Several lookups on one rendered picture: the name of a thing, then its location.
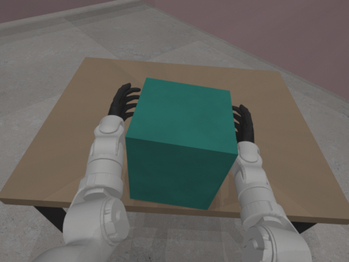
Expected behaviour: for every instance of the right robot forearm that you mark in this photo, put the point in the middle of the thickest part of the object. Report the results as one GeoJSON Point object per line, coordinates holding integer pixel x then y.
{"type": "Point", "coordinates": [257, 202]}

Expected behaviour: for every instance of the left robot forearm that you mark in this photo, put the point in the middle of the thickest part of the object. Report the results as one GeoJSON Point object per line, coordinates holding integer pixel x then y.
{"type": "Point", "coordinates": [105, 163]}

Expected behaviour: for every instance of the left robot hand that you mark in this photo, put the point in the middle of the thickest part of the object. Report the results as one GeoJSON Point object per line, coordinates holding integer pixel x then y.
{"type": "Point", "coordinates": [119, 106]}

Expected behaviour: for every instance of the left robot upper arm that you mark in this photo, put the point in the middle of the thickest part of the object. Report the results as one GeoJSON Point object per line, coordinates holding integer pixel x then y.
{"type": "Point", "coordinates": [92, 231]}

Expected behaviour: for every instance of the table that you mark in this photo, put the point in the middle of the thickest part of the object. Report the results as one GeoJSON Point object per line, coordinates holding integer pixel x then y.
{"type": "Point", "coordinates": [49, 173]}

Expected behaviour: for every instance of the carton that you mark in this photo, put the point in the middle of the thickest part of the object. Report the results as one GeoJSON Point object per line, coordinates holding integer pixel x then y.
{"type": "Point", "coordinates": [181, 143]}

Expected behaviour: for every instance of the right robot upper arm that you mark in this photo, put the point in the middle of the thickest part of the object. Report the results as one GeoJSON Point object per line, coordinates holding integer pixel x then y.
{"type": "Point", "coordinates": [263, 243]}

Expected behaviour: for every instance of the right robot hand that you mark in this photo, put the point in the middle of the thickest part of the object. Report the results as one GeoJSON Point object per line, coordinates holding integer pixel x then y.
{"type": "Point", "coordinates": [245, 125]}

